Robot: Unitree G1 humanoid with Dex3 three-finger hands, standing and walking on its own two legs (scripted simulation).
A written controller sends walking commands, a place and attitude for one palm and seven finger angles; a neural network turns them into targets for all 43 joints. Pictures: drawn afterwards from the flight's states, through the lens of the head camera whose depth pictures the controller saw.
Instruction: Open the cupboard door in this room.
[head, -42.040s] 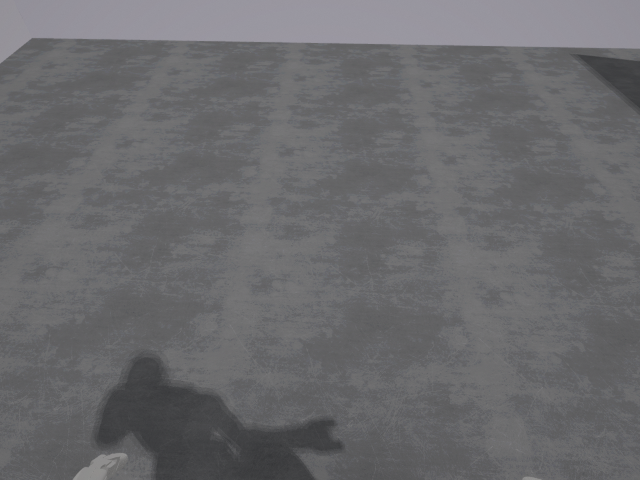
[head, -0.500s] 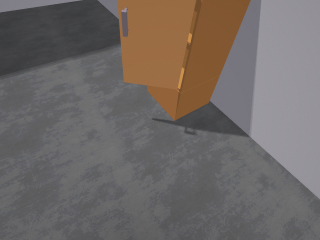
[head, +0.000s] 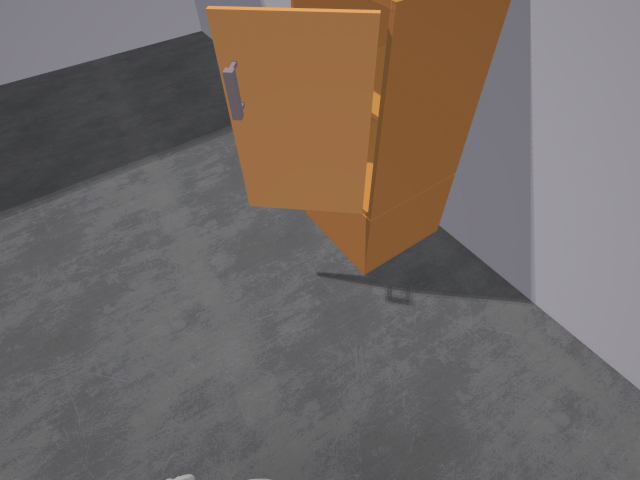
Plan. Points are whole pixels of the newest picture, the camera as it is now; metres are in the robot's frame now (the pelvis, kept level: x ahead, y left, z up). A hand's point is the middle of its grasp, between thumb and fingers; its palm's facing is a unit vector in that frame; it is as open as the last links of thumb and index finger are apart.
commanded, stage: take the last steps up to it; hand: left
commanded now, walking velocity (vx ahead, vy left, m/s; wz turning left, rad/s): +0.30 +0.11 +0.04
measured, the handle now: (236, 90) +0.93 +0.24 +0.00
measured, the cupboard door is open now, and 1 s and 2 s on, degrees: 49 49 49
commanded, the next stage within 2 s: come to a stop and stand still in 0.76 s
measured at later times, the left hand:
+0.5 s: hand out of the picture +0.14 +0.26 -0.18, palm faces +0.10 -0.98 -0.15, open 7.4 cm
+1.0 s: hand (199, 308) +0.43 +0.25 -0.17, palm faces +0.02 -0.98 -0.19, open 7.3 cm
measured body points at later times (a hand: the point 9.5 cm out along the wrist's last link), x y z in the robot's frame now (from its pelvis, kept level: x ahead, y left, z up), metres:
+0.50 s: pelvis +0.18 +0.09 +0.00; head +0.21 +0.11 +0.44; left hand +0.14 +0.32 -0.17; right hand +0.29 -0.13 -0.14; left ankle +0.23 +0.17 -0.74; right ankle +0.11 -0.04 -0.65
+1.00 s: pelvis +0.34 +0.08 +0.00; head +0.37 +0.09 +0.45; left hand +0.43 +0.31 -0.15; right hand +0.30 -0.14 -0.16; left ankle +0.32 +0.19 -0.70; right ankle +0.34 -0.03 -0.74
